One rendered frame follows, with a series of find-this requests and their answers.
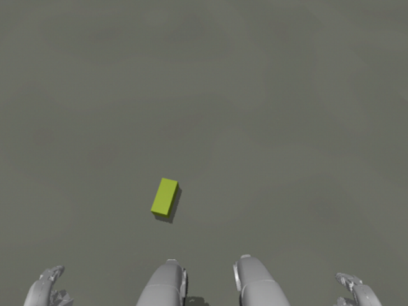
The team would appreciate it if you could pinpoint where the left robot hand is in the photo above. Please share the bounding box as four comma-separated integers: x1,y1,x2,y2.
24,265,74,306

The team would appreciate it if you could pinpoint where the carton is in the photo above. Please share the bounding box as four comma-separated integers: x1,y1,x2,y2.
151,178,179,218

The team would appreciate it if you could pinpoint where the right robot hand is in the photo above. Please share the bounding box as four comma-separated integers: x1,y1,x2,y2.
333,273,382,306

